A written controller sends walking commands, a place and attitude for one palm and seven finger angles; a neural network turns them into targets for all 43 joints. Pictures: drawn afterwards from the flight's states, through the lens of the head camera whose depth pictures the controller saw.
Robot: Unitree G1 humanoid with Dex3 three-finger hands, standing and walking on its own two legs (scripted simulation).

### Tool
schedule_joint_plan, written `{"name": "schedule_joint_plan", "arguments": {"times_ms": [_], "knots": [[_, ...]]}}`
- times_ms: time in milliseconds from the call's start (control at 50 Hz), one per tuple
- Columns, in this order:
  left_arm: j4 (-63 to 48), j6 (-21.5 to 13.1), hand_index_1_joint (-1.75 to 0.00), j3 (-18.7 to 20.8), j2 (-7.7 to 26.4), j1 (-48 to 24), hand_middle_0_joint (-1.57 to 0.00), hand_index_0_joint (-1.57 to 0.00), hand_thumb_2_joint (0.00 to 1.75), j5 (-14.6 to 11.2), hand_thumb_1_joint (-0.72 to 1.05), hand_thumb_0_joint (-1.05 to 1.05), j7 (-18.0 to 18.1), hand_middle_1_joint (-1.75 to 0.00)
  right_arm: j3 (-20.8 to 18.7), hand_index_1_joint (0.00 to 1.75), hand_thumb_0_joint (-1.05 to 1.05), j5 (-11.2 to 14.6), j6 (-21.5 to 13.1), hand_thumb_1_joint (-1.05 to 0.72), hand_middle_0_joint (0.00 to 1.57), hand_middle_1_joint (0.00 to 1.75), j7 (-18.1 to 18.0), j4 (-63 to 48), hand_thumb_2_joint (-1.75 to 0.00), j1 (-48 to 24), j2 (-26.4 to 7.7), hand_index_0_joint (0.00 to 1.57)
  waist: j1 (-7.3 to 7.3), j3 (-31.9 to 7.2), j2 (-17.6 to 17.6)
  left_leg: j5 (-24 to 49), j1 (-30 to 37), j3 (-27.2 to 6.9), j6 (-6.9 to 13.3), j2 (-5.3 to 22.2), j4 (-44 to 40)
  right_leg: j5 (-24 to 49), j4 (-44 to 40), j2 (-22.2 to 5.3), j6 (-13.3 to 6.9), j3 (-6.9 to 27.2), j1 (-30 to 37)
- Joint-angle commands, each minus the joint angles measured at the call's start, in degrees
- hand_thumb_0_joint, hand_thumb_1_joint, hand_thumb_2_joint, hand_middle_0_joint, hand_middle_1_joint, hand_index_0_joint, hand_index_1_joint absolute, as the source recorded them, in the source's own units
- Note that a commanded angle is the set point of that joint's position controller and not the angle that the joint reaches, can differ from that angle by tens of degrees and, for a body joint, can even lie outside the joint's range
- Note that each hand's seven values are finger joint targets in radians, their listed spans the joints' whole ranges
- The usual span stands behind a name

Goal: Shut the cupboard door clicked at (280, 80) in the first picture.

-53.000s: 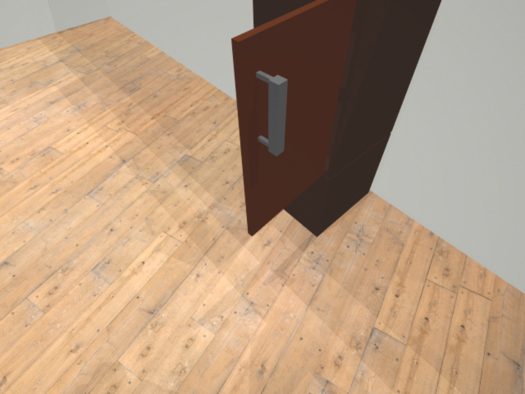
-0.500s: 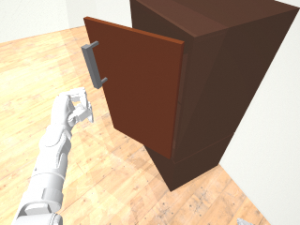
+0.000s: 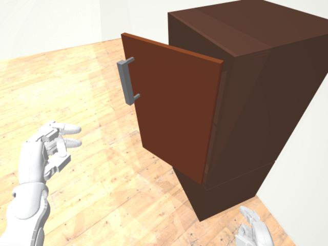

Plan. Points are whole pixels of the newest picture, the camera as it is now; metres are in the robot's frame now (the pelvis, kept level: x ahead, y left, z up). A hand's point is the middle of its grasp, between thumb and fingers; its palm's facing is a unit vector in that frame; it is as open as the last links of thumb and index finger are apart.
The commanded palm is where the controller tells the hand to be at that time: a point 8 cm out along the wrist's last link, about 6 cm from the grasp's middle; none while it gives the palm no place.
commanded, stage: draw the hand back to the body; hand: left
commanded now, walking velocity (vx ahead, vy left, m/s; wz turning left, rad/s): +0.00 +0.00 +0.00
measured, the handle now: (130, 81) +0.63 +0.20 +0.09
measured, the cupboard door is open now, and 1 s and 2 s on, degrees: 29 29 29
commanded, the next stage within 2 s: step back with the hand held close in 0.62 s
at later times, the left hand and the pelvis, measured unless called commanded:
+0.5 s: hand (38, 176) +0.19 +0.27 +0.15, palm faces +0.48 -0.79 -0.38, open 7.3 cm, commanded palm +0.14 +0.30 +0.17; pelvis +0.01 +0.00 +0.00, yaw +0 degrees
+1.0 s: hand (38, 177) +0.20 +0.27 +0.15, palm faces +0.38 -0.79 -0.47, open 7.4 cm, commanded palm +0.14 +0.31 +0.17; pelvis +0.00 +0.01 +0.00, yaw +0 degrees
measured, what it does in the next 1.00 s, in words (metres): stands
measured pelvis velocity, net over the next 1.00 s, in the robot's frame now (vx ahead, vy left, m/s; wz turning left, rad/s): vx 0.00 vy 0.01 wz -0.01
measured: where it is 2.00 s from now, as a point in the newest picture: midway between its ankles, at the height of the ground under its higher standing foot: outside the picture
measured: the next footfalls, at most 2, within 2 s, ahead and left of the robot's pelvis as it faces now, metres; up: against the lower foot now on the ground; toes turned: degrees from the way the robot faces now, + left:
right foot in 1.98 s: -0.31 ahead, -0.09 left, +0.00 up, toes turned +0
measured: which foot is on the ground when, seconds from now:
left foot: down 0.00-1.00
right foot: down 0.00-1.00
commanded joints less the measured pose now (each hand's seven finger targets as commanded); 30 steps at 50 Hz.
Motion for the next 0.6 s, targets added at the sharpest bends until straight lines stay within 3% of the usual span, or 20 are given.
{"name": "schedule_joint_plan", "arguments": {"times_ms": [0,100,220,300,320,380,500,580], "knots": [[-14.85,-3.25,-0.63,7.88,10.61,-4.28,-0.5,-0.5,0.9,-0.05,0.9,0.0,0.4,-0.63,-2.56,0.3,0.0,0.07,-2.61,-0.9,0.2,0.3,-0.03,-9.5,-0.9,-7.27,-6.61,0.2,-0.62,-5.52,-3.17,11.38,4.1,-0.81,-0.51,2.21,-4.18,11.42,-3.4,-0.36,0.13,-0.86,-1.57],[-20.63,-3.76,-0.48,12.87,13.3,3.99,-0.36,-0.36,0.9,-0.17,0.9,0.0,0.63,-0.48,-3.22,0.3,0.0,-0.14,-2.71,-0.9,0.2,0.3,0.04,-9.88,-0.9,-7.28,-6.22,0.2,0.25,-7.19,-1.96,14.13,3.99,-0.36,-0.43,2.1,-3.2,14.03,-2.91,-0.79,0.26,-0.82,0.2],[-26.58,-4.21,-0.3,16.02,14.22,12.98,-0.2,-0.2,0.9,-0.09,0.9,0.0,1.55,-0.3,-3.67,0.3,0.0,-0.13,-4.27,-0.9,0.2,0.3,-0.02,-9.68,-0.9,-6.79,-5.86,0.2,0.44,-4.92,1.78,15.2,3.25,-0.41,-0.87,2.43,-2.41,13.56,-2.92,-0.84,0.25,-0.96,-1.09],[-24.59,-4.1,-0.3,13.23,12.06,8.43,-0.2,-0.2,0.9,0.6,0.9,0.0,1.94,-0.3,-4.01,0.3,0.0,-0.3,-5.16,-0.9,0.2,0.3,-0.3,-8.54,-0.9,-5.87,-6.78,0.2,-0.84,-2.0,-0.87,12.55,3.16,-0.43,-0.46,2.25,-2.79,11.25,-3.68,-0.83,0.4,-1.0,-4.15],[-22.77,-3.82,-0.3,12.66,11.24,8.87,-0.2,-0.2,0.9,0.54,0.9,0.0,2.04,-0.3,-4.18,0.3,0.0,-0.25,-5.19,-0.9,0.2,0.3,-0.46,-8.37,-0.9,-5.84,-6.65,0.2,-0.94,-0.49,-1.62,11.79,2.85,-0.4,-0.35,2.37,-2.82,10.56,-3.68,-0.85,0.41,-0.96,-4.94],[-20.68,-3.63,-0.3,13.0,11.57,8.32,-0.2,-0.2,0.9,0.44,0.9,0.0,1.99,-0.3,-4.37,0.3,0.0,-0.19,-4.99,-0.9,0.2,0.3,-0.75,-8.2,-0.9,-5.8,-7.01,0.2,-0.57,-0.71,-4.19,9.99,3.0,-0.47,0.0,2.18,-3.09,8.96,-4.24,-0.91,0.49,-0.78,-4.89],[-25.29,-4.38,-0.3,14.08,12.82,9.49,-0.2,-0.2,0.9,0.57,0.9,0.0,2.04,-0.3,-3.91,0.3,0.0,-0.41,-5.39,-0.9,0.2,0.3,-0.64,-8.83,-0.9,-6.44,-6.16,0.2,0.48,-6.25,0.64,13.29,4.2,-0.26,-0.12,1.75,-2.71,12.73,-3.08,-1.31,0.25,-0.45,-0.85],[-24.65,-3.96,-0.3,15.74,14.27,10.95,-0.2,-0.2,0.9,0.42,0.9,0.0,2.18,-0.3,-3.82,0.3,0.0,-0.57,-5.5,-0.9,0.2,0.3,-0.58,-8.59,-0.9,-6.81,-6.12,0.2,0.66,-3.72,-0.32,13.79,3.31,-0.18,-0.28,1.94,-2.48,13.69,-3.79,-1.13,0.32,-0.38,-1.5]]}}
